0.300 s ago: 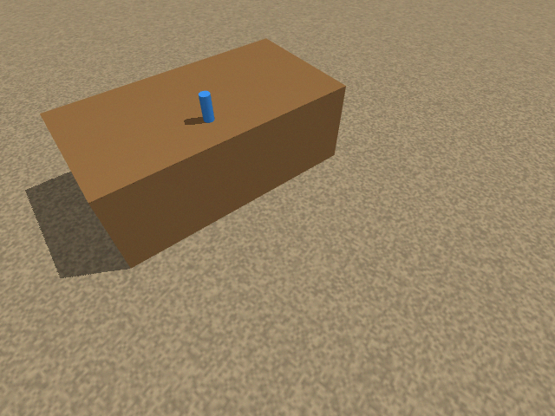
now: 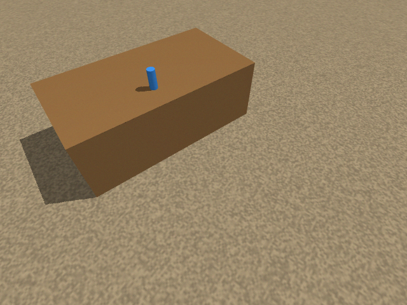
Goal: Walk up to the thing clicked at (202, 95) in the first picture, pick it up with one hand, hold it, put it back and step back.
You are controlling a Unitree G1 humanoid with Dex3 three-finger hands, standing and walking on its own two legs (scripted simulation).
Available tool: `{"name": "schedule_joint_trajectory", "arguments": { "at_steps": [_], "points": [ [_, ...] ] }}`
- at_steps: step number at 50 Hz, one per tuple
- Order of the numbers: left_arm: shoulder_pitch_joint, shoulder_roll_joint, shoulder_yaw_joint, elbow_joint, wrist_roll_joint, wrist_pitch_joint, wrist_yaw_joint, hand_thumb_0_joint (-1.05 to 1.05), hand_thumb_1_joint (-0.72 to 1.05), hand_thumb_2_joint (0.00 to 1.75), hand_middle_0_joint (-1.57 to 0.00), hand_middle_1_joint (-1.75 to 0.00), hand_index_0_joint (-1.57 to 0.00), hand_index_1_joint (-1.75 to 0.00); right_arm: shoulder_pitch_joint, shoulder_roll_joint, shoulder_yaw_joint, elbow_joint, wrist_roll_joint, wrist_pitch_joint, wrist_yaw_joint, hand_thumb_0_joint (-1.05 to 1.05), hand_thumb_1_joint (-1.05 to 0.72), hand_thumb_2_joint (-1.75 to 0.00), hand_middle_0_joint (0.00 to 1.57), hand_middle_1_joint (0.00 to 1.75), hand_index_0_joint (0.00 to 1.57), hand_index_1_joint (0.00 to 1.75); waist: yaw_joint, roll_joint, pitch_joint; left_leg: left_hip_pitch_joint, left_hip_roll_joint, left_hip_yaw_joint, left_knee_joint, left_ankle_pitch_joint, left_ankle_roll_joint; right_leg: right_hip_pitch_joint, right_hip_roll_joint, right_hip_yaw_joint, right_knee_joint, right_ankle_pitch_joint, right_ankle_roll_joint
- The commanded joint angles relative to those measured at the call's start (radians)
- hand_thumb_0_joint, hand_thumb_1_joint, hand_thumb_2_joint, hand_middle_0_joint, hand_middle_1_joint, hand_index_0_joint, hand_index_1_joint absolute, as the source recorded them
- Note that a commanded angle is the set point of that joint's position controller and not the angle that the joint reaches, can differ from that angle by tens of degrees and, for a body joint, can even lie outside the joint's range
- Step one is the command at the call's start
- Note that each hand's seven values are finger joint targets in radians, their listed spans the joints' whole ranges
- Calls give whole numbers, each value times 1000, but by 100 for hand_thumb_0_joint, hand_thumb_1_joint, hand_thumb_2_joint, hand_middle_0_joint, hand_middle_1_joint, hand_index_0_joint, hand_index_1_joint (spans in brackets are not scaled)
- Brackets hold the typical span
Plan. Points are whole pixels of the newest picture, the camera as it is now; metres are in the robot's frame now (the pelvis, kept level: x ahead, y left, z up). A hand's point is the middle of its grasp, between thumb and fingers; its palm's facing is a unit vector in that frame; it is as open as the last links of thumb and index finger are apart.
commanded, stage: stand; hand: right
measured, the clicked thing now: (152, 78) +1.23 +0.28 -0.30
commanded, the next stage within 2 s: walk up in 0.82 s
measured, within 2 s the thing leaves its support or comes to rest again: neither
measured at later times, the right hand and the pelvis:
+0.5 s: hand out of the picture +0.09 -0.26 -0.16, palm faces -0.03 +0.94 -0.34, open 7.4 cm; pelvis +0.01 +0.00 +0.00, yaw +0 degrees
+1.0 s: hand out of the picture +0.12 -0.26 -0.14, palm faces -0.17 +0.91 -0.37, open 7.4 cm; pelvis +0.03 +0.01 +0.00, yaw +8 degrees
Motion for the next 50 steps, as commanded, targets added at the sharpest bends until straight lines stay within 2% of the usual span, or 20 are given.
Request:
{"name": "schedule_joint_trajectory", "arguments": {
  "at_steps": [1,5,7,11,16,22,28,33,37,38,40,41,42,43,44,45,46,48,50],
  "points": [
    [-44,214,44,-62,-5,-18,13,0,90,90,-20,-30,-20,-30,-33,-205,-39,-60,-4,-21,-9,0,-90,-90,20,30,20,30,-4,-6,-81,13,119,-84,-43,145,35,7,-123,99,-55,129,-29],
    [-37,208,43,-58,-6,-19,13,0,90,90,-20,-30,-20,-30,-29,-208,-38,-59,-4,-20,-9,0,-90,-90,20,30,20,30,-4,2,-73,8,118,-84,-43,137,34,11,-123,98,-63,130,-27],
    [-41,213,45,-62,-5,-20,15,0,90,90,-20,-30,-20,-30,-35,-207,-39,-65,-4,-20,-9,0,-90,-90,20,30,20,30,-7,1,-94,24,120,-81,-35,176,36,23,-126,95,-54,175,-25],
    [-39,208,44,-62,-6,-21,15,0,90,90,-20,-30,-20,-30,-31,-209,-39,-61,-4,-20,-10,0,-90,-90,20,30,20,30,-5,-1,-90,26,122,-81,-31,191,34,26,-127,94,-57,195,-24],
    [-44,213,47,-62,-8,-19,15,0,90,90,-20,-30,-20,-30,-30,-208,-38,-61,-3,-17,-11,0,-90,-90,20,30,20,30,-5,5,-75,12,118,-80,-43,148,31,24,-126,98,-69,156,-25],
    [-41,215,48,-66,-4,-20,17,0,90,90,-20,-30,-20,-30,-37,-211,-41,-66,-4,-21,-12,0,-90,-90,20,30,20,30,-6,15,-111,42,124,-76,-27,224,30,49,-129,91,-51,240,-27],
    [-46,217,50,-62,-6,-17,15,0,90,90,-20,-30,-20,-30,-33,-205,-35,-62,-5,-18,-12,0,-90,-90,20,30,20,30,-3,6,-62,11,120,-80,-53,143,28,17,-123,95,-73,144,-25],
    [-41,213,49,-64,-4,-18,14,0,90,90,-20,-30,-20,-30,-35,-207,-38,-65,-3,-21,-13,0,-90,-90,20,30,20,30,-1,2,-90,35,126,-81,-47,190,31,32,-124,91,-63,188,-27],
    [-42,212,48,-64,-5,-19,15,0,90,90,-20,-30,-20,-30,-29,-208,-38,-62,-4,-18,-12,0,-90,-90,20,30,20,30,-3,-2,-68,17,121,-82,-51,156,28,22,-123,93,-74,156,-25],
    [-45,219,50,-67,-5,-18,15,0,90,90,-20,-30,-20,-30,-34,-210,-41,-65,-5,-18,-12,0,-90,-90,20,30,20,30,-4,-4,-91,34,124,-77,-46,179,30,37,-126,94,-67,180,-29],
    [-38,216,49,-64,-6,-20,15,0,90,90,-20,-30,-20,-30,-29,-204,-37,-63,-4,-19,-11,0,-90,-90,20,30,20,30,-2,-7,-79,24,121,-78,-48,173,29,31,-125,94,-71,183,-27],
    [12,336,140,-134,8,-35,-12,0,90,90,-20,-30,-20,-30,20,-298,-106,-141,-11,-19,17,0,-90,-90,20,30,20,30,40,-32,-123,-189,52,-132,61,-286,101,194,-74,19,27,-326,-46],
    [76,329,150,-122,22,-33,-17,0,90,90,-20,-30,-20,-30,-60,-271,-103,-174,-20,-14,30,0,-90,-90,20,30,20,30,89,-40,-44,-434,25,-77,116,-342,68,289,-129,84,-23,-468,-84],
    [102,361,170,-129,29,-35,-18,0,90,90,-20,-30,-20,-30,-110,-239,-92,-213,-26,-7,35,0,-90,-90,20,30,20,30,116,-198,-2,-583,-11,29,345,-247,57,314,-292,243,-168,-576,-139],
    [119,368,178,-157,33,-40,-18,0,90,90,-20,-30,-20,-30,-144,-239,-97,-244,-35,-5,41,0,-90,-90,20,30,20,30,136,-202,16,-623,37,20,509,-252,54,233,-435,354,-252,-583,-214],
    [58,356,178,-202,37,-46,-22,0,90,90,-20,-30,-20,-30,-109,-253,-109,-256,-38,-7,48,0,-90,-90,20,30,20,30,107,-156,44,-632,90,1,568,-245,36,183,-489,364,-255,-531,-254],
    [55,318,172,-213,31,-47,-27,0,90,90,-20,-30,-20,-30,-75,-263,-123,-250,-44,-12,55,0,-90,-90,20,30,20,30,96,-88,48,-593,109,-16,574,-234,26,132,-457,326,-242,-484,-249],
    [18,314,174,-243,40,-55,-32,0,90,90,-20,-30,-20,-30,2,-268,-137,-251,-32,-17,75,0,-90,-90,20,30,20,30,53,-88,48,-529,146,-36,533,-219,21,110,-395,198,-226,-424,-225],
    [-18,325,179,-279,41,-58,-42,0,90,90,-20,-30,-20,-30,42,-254,-141,-255,-28,-19,90,0,-90,-90,20,30,20,30,31,-110,46,-480,144,-8,460,-179,16,101,-340,70,-190,-324,-200]
  ]
}}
